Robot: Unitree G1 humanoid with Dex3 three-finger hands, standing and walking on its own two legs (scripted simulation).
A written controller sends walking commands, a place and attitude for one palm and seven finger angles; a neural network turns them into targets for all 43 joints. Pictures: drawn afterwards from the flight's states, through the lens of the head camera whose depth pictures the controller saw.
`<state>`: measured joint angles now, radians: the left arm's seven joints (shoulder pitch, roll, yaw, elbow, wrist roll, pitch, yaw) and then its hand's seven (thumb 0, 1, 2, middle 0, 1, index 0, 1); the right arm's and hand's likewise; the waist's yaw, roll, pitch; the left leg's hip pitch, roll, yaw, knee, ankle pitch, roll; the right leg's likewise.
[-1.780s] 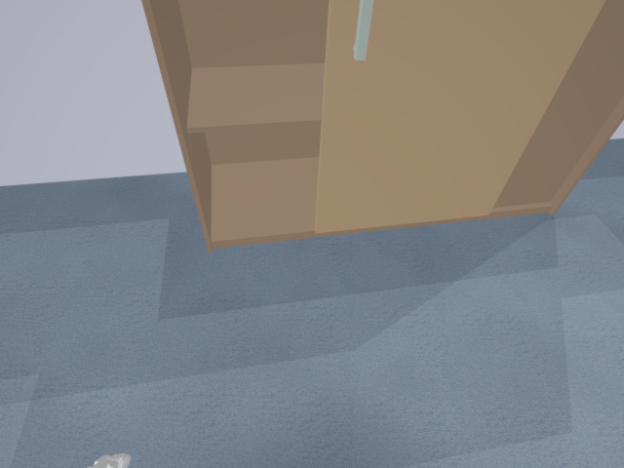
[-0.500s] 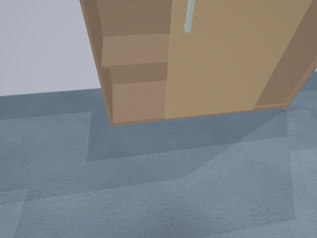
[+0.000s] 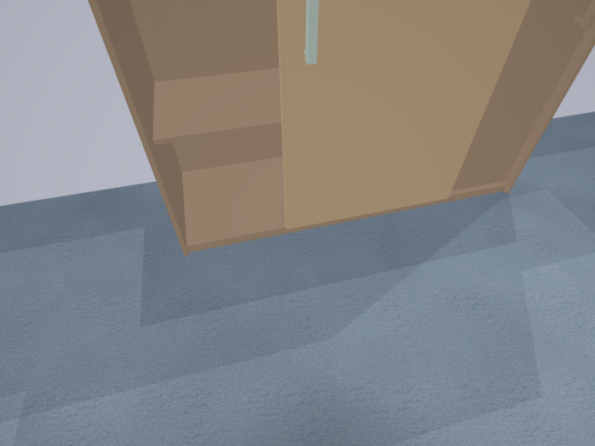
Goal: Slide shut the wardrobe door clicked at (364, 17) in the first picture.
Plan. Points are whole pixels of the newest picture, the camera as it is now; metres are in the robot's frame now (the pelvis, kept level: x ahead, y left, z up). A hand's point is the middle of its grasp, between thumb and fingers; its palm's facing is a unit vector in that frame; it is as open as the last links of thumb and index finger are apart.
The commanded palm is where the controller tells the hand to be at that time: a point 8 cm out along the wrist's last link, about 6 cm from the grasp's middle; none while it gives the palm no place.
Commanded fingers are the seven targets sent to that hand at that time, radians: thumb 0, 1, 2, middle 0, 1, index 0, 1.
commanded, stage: walk to a spot facing it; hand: right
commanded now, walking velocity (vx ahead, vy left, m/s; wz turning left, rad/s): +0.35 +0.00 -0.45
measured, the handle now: (309, 6) +1.11 +0.04 +0.18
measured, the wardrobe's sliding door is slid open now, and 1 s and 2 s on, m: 0.44 0.44 0.44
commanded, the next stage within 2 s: turn to face it in 0.48 s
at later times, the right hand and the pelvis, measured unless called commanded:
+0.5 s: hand (449, 400) +0.25 -0.24 -0.17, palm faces +0.11 +0.98 -0.14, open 7.4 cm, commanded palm none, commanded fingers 0.00 -0.90 -0.90 0.20 0.30 0.20 0.30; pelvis +0.19 -0.06 +0.00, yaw -8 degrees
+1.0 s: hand (455, 354) +0.34 -0.27 -0.19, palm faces +0.13 +0.98 -0.17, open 7.3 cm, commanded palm none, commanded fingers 0.00 -0.90 -0.90 0.20 0.30 0.20 0.30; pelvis +0.35 -0.08 -0.01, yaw +0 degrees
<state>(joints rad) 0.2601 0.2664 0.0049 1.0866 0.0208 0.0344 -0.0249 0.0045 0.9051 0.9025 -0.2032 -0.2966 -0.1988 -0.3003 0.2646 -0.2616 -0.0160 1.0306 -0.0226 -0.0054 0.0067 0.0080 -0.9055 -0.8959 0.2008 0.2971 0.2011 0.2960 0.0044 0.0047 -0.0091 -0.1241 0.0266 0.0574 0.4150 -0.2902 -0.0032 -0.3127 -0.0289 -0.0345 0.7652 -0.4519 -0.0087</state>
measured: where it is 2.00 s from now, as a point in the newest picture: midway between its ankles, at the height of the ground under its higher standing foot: (321, 392)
